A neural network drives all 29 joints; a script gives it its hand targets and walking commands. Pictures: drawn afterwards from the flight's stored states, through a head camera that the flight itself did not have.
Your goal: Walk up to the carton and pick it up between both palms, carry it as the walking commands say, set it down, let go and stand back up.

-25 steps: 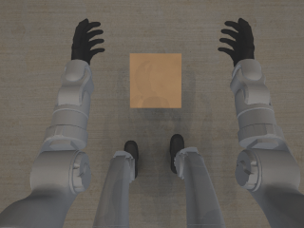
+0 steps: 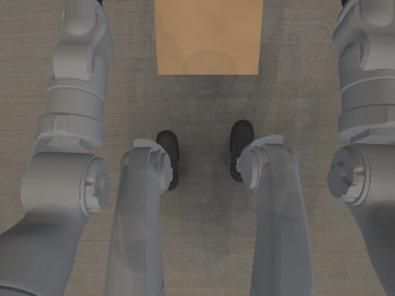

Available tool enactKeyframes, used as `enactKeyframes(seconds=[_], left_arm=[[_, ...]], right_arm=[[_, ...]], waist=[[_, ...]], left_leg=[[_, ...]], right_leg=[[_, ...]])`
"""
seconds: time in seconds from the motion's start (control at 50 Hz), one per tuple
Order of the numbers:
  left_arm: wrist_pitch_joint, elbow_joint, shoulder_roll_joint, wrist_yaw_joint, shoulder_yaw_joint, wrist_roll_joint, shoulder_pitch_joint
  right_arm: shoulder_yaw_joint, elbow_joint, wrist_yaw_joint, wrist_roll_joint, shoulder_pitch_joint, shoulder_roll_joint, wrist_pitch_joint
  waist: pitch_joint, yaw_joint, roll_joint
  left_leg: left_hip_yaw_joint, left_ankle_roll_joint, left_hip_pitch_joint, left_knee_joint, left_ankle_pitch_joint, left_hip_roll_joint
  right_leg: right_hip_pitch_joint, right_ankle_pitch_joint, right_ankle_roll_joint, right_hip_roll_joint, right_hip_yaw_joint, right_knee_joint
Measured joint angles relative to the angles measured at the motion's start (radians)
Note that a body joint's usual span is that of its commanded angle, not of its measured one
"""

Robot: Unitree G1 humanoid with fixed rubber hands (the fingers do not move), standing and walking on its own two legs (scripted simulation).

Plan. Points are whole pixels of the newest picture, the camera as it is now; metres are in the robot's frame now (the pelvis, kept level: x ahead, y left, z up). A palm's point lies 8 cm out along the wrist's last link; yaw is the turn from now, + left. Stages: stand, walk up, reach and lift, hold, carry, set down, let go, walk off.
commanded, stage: reach and lift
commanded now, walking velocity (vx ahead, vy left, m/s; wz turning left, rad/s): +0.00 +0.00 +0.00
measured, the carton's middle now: (207, 27) +0.53 -0.02 -0.42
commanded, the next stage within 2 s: none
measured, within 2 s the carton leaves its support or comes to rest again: leaves its support in 1.92 s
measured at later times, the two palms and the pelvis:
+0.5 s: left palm (118, 17) +0.53 +0.15 -0.28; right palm (313, 16) +0.52 -0.21 -0.29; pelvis -0.01 -0.01 -0.13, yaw +0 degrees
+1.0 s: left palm (134, 12) +0.55 +0.14 -0.35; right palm (293, 11) +0.54 -0.20 -0.37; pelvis +0.01 +0.00 -0.17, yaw +2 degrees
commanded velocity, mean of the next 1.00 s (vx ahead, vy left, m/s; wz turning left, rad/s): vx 0.00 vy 0.00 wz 0.00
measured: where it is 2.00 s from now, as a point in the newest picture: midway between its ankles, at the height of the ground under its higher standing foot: (204, 166)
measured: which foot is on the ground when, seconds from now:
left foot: down 0.00-1.00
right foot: down 0.00-1.00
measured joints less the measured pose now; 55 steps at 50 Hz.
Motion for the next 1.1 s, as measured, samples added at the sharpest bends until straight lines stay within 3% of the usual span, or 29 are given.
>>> enactKeyframes(seconds=[0.04, 0.12, 0.22, 0.36, 0.46, 0.68, 0.8, 0.88, 0.96, 1.02, 1.1], left_arm=[[0.019, -0.04, 0.037, 0.011, -0.016, -0.038, -0.042], [0.061, -0.036, 0.075, 0.025, -0.051, -0.114, -0.043], [0.064, 0.004, 0.089, 0.017, -0.06, -0.146, -0.091], [-0.023, 0.361, 0.073, -0.033, -0.032, -0.071, -0.154], [-0.093, 0.449, 0.058, -0.059, -0.029, -0.068, -0.12], [-0.11, 0.44, 0.08, -0.028, -0.126, -0.176, -0.338], [-0.109, 0.388, 0.119, 0.0, -0.208, -0.223, -0.287], [-0.137, 0.347, 0.101, 0.003, -0.226, -0.212, -0.247], [-0.141, 0.344, 0.044, -0.013, -0.223, -0.203, -0.202], [-0.144, 0.342, 0.039, -0.017, -0.198, -0.205, -0.176], [-0.135, 0.353, 0.089, -0.014, -0.17, -0.203, -0.209]], right_arm=[[0.04, -0.041, -0.018, 0.041, -0.056, -0.03, 0.024], [0.135, -0.052, -0.06, 0.118, -0.064, -0.021, 0.083], [0.171, -0.055, -0.094, 0.118, -0.082, 0.026, 0.105], [0.142, 0.258, -0.07, 0.031, -0.115, 0.044, 0.022], [0.13, 0.353, -0.039, 0.036, -0.091, 0.036, -0.045], [0.264, 0.418, -0.042, 0.186, -0.315, -0.063, -0.066], [0.248, 0.344, -0.069, 0.224, -0.277, -0.044, -0.097], [0.229, 0.402, -0.049, 0.221, -0.257, -0.037, -0.129], [0.201, 0.455, -0.036, 0.177, -0.211, -0.039, -0.131], [0.179, 0.39, -0.041, 0.158, -0.173, -0.04, -0.144], [0.194, 0.316, -0.035, 0.175, -0.155, -0.052, -0.15]], waist=[[0.147, -0.003, 0.002], [0.143, -0.008, -0.004], [0.136, -0.012, -0.013], [-0.043, -0.006, -0.013], [-0.105, -0.003, -0.006], [0.146, 0.008, 0.0], [0.137, -0.009, -0.06], [0.132, -0.002, -0.038], [0.089, 0.005, 0.021], [0.088, -0.014, 0.041], [0.138, -0.037, 0.02]], left_leg=[[0.003, -0.002, 0.052, 0.045, -0.018, 0.002], [0.005, -0.01, -0.022, 0.143, -0.049, 0.006], [-0.009, -0.027, -0.05, 0.252, -0.088, 0.004], [-0.029, -0.037, -0.205, 0.365, -0.1, 0.005], [-0.026, -0.032, -0.308, 0.434, -0.097, 0.011], [-0.008, -0.013, -0.426, 0.531, -0.046, 0.001], [-0.029, -0.03, -0.422, 0.603, -0.122, -0.008], [-0.029, -0.028, -0.379, 0.633, -0.17, -0.015], [-0.03, -0.025, -0.388, 0.636, -0.177, -0.036], [-0.034, -0.028, -0.39, 0.632, -0.165, -0.048], [-0.039, -0.036, -0.374, 0.628, -0.138, -0.047]], right_leg=[[0.046, -0.017, -0.003, 0.002, 0.005, 0.05], [-0.04, -0.044, -0.013, 0.006, 0.009, 0.156], [-0.075, -0.082, -0.029, 0.004, 0.0, 0.27], [-0.227, -0.084, -0.041, 0.004, -0.017, 0.37], [-0.33, -0.069, -0.033, 0.01, -0.012, 0.427], [-0.444, -0.017, -0.018, 0.002, 0.01, 0.519], [-0.44, -0.092, -0.027, -0.007, -0.007, 0.592], [-0.396, -0.145, -0.021, -0.007, -0.002, 0.625], [-0.393, -0.165, 0.012, 0.009, 0.018, 0.634], [-0.387, -0.166, 0.028, 0.026, 0.031, 0.632], [-0.375, -0.137, 0.027, 0.037, 0.031, 0.629]])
